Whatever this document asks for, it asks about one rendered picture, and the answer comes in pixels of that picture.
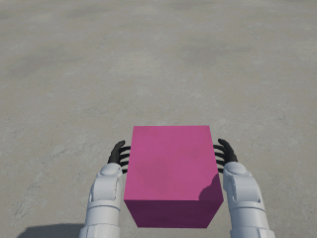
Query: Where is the robot left hand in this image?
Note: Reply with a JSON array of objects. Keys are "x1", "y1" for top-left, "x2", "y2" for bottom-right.
[{"x1": 107, "y1": 140, "x2": 131, "y2": 174}]

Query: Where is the left robot forearm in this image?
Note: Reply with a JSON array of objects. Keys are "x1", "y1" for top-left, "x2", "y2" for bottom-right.
[{"x1": 78, "y1": 163, "x2": 124, "y2": 238}]

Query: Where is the right robot forearm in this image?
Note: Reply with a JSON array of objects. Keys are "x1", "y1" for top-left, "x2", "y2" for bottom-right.
[{"x1": 223, "y1": 162, "x2": 275, "y2": 238}]

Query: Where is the robot right hand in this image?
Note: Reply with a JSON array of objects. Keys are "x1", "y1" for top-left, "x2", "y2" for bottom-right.
[{"x1": 213, "y1": 138, "x2": 238, "y2": 174}]

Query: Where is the carton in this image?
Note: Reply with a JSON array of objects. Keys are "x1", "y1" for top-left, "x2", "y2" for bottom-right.
[{"x1": 123, "y1": 125, "x2": 224, "y2": 229}]

